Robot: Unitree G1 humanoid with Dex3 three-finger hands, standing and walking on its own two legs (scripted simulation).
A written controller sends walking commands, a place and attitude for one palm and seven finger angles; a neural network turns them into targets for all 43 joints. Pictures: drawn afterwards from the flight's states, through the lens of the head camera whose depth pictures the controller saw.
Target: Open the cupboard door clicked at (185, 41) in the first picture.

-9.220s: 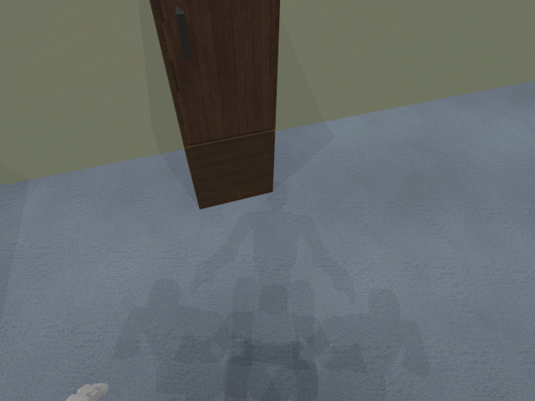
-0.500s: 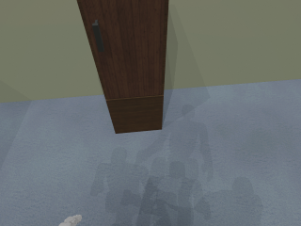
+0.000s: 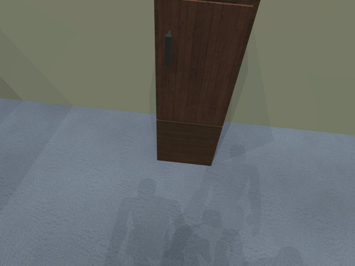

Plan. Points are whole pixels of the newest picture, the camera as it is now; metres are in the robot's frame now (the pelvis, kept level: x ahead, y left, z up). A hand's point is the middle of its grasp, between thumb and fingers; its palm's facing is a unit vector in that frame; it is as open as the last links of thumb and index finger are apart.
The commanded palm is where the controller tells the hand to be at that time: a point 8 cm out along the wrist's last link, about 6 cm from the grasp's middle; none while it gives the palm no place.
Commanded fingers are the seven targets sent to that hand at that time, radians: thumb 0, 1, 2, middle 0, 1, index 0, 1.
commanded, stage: take the last steps up to it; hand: left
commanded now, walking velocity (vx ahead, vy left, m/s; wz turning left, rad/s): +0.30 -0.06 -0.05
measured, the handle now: (168, 48) +0.88 +0.14 +0.08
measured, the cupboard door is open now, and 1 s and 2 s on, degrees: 0 0 0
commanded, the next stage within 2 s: come to a stop and stand still in 0.78 s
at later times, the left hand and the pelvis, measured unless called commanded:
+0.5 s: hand (142, 220) +0.28 +0.13 -0.17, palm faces -0.05 -0.98 -0.19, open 7.4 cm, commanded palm none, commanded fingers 0.00 0.90 0.90 -0.20 -0.30 -0.20 -0.30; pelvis +0.15 -0.04 -0.02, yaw -2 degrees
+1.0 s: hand (140, 218) +0.29 +0.14 -0.18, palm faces +0.06 -0.99 -0.15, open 7.3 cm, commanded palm none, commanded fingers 0.00 0.90 0.90 -0.20 -0.30 -0.20 -0.30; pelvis +0.31 -0.03 +0.00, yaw -1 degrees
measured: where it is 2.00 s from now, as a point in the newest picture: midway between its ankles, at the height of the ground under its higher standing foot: outside the picture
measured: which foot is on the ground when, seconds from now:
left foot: down 0.00-0.46, up 0.48-0.84, down 0.86-1.00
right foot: up 0.00-0.44, down 0.46-0.86, up 0.88-1.00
